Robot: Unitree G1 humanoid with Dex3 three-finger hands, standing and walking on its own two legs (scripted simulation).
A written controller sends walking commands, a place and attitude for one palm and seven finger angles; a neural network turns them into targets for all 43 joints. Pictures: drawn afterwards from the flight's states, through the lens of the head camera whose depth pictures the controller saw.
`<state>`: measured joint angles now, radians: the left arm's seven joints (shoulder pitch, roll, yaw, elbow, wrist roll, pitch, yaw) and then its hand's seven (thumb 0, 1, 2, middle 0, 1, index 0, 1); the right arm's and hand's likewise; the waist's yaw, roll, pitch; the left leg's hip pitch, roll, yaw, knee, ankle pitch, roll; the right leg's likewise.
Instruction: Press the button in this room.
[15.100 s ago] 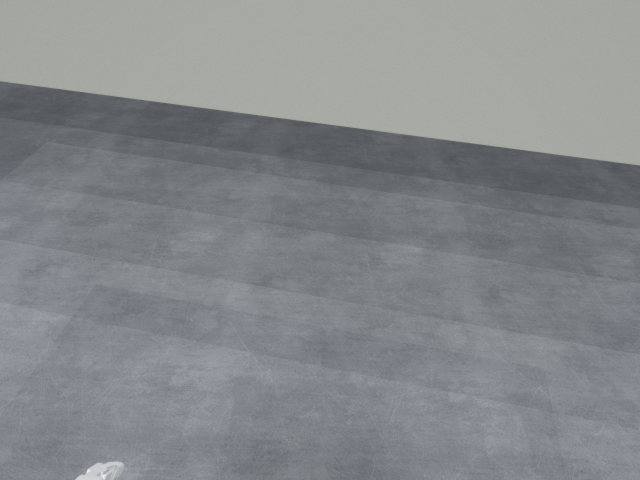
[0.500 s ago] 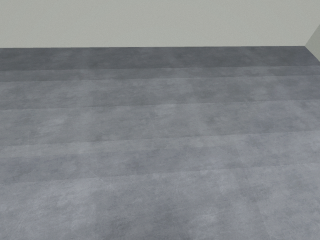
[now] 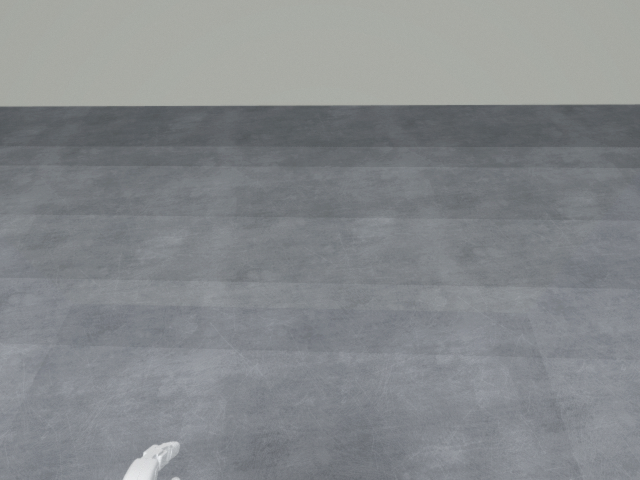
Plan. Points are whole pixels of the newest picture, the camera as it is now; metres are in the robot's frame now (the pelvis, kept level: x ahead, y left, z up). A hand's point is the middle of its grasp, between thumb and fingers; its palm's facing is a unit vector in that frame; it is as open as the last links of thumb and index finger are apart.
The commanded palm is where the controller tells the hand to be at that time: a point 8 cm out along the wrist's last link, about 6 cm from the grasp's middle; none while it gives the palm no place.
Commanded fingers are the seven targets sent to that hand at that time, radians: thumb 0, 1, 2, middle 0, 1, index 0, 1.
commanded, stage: turn or walk to find it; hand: left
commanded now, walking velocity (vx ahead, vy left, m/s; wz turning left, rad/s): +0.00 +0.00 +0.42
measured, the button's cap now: out of the picture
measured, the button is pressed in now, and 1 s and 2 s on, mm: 0 0 0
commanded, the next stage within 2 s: stand and wait in 0.84 s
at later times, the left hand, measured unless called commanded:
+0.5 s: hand out of the picture -0.07 +0.22 -0.17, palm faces +0.32 -0.92 -0.25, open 7.4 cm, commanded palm none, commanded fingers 0.00 0.90 0.90 -0.20 -0.30 -0.20 -0.30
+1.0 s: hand out of the picture -0.03 +0.20 -0.14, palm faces +0.41 -0.87 -0.27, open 7.4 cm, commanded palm none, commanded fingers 0.00 0.90 0.90 -0.20 -0.30 -0.20 -0.30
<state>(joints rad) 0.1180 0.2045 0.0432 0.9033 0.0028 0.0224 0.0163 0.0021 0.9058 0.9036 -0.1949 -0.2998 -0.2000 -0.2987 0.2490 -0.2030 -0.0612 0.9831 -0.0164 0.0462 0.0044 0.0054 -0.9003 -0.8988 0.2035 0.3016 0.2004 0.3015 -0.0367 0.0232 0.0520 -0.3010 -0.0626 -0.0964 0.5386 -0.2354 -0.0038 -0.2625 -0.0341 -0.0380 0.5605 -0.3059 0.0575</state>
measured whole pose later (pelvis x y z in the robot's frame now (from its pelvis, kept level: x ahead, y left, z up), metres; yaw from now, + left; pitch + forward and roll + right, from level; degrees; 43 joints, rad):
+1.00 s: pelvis -0.03 -0.01 +0.00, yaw +24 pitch -1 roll +1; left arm 0.17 0.18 0.02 0.95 0.01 -0.01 0.02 0.00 0.91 0.90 -0.19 -0.30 -0.20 -0.30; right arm 0.21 -0.22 -0.05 1.02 -0.01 0.05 -0.01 0.01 -0.90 -0.90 0.20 0.30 0.20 0.30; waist -0.01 0.05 0.05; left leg -0.29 -0.03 -0.08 0.64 -0.41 -0.01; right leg -0.25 -0.02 -0.06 0.56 -0.31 -0.03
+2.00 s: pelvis -0.08 -0.06 +0.01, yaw -3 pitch +0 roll +2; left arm 0.17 0.19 0.05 0.92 0.01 0.03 -0.01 0.00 0.90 0.90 -0.20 -0.30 -0.20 -0.30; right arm 0.18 -0.27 -0.07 0.96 -0.02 0.06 -0.01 0.01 -0.91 -0.90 0.20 0.30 0.20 0.30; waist 0.00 0.02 0.09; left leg -0.47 0.07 0.02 1.05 -0.38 -0.08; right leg -0.27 0.02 0.01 0.50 -0.23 -0.06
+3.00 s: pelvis -0.11 -0.05 +0.01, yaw -32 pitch +0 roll +1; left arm 0.15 0.19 0.05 0.93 0.01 0.03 -0.01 0.00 0.90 0.90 -0.20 -0.30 -0.20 -0.30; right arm 0.18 -0.25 -0.06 0.95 -0.02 0.06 -0.01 0.01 -0.91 -0.90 0.20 0.30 0.19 0.30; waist -0.01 0.02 0.08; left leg -0.47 0.08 0.02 1.02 -0.40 -0.09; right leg -0.26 0.03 0.02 0.50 -0.24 -0.04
